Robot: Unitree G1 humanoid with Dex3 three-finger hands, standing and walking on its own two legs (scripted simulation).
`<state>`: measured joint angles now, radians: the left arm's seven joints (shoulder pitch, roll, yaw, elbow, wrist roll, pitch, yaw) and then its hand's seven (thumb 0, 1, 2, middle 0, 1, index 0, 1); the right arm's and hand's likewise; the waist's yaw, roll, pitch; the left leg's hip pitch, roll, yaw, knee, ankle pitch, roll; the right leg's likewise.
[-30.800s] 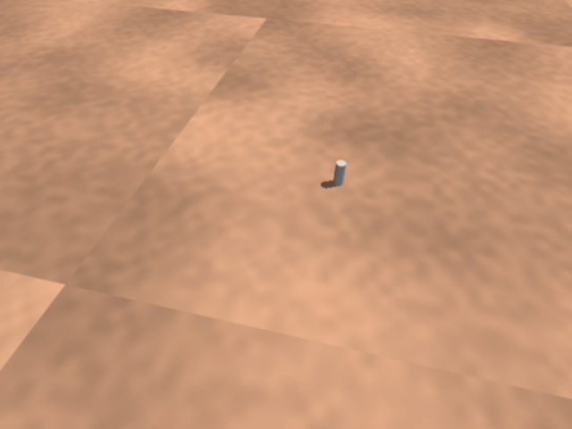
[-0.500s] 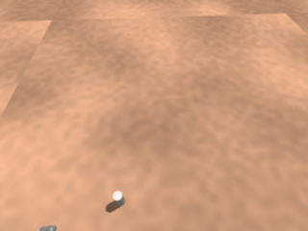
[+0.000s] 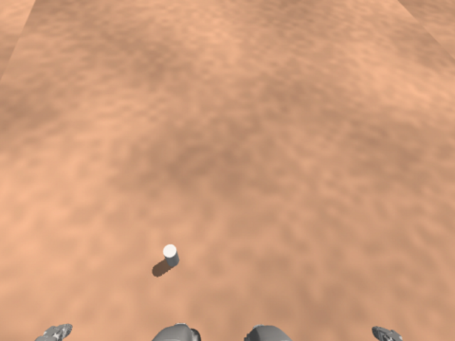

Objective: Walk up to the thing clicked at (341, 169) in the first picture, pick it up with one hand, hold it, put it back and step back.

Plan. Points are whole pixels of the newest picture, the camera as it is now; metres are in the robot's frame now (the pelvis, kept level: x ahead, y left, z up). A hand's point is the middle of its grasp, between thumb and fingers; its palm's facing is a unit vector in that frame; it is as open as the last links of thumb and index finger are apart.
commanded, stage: step back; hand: left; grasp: from the side
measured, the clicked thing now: (171, 255) +0.46 +0.20 -0.69
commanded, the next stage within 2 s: none
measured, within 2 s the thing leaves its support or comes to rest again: neither
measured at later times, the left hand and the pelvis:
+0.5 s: hand out of the picture -0.03 +0.25 -0.15, palm faces +0.06 -0.93 -0.37, open 7.4 cm; pelvis -0.15 -0.02 -0.01, yaw +4 degrees
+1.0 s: hand out of the picture -0.25 +0.20 -0.14, palm faces +0.02 -0.91 -0.41, open 7.4 cm; pelvis -0.32 -0.07 +0.00, yaw +1 degrees
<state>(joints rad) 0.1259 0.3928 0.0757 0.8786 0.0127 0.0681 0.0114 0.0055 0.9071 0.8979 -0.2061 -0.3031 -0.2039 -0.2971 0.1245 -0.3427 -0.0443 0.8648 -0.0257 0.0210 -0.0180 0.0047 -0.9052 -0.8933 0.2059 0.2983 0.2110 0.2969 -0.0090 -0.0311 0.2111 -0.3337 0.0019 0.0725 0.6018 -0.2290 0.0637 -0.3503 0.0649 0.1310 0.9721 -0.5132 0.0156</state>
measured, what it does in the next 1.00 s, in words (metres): walks backwards: right foot, then left foot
